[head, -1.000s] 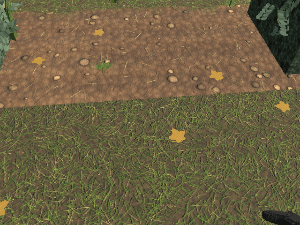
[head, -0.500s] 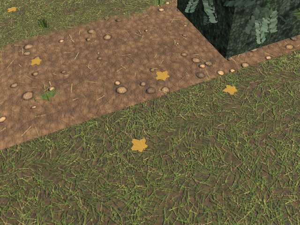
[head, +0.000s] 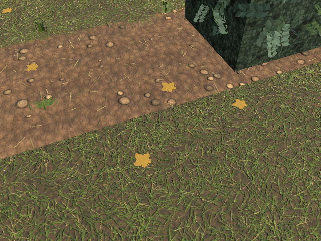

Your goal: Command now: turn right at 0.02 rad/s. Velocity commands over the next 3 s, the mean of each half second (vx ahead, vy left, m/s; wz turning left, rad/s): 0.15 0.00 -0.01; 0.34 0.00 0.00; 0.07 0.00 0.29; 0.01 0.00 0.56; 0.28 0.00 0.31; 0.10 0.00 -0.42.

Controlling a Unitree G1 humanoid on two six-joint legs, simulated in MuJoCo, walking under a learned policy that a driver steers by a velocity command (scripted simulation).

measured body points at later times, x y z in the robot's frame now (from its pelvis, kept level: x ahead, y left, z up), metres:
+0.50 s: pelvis +0.05 +0.04 +0.00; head +0.06 +0.06 +0.45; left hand +0.10 +0.30 -0.16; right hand +0.09 -0.23 -0.13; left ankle +0.01 +0.13 -0.74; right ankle +0.00 -0.10 -0.69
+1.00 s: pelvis +0.27 +0.01 -0.01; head +0.32 +0.00 +0.44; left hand +0.44 +0.25 -0.13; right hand +0.27 -0.25 -0.15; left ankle +0.13 +0.14 -0.64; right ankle +0.37 -0.08 -0.73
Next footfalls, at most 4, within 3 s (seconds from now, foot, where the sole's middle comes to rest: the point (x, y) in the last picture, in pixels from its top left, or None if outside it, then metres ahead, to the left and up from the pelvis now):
0.88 right None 0.42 -0.08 -0.77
1.30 left None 0.38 0.13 -0.77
1.74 right None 0.44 -0.09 -0.77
2.24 left None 0.33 0.16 -0.77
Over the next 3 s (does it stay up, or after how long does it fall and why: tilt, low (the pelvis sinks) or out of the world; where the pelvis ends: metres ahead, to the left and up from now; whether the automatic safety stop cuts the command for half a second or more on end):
stays up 0.54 0.21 0.00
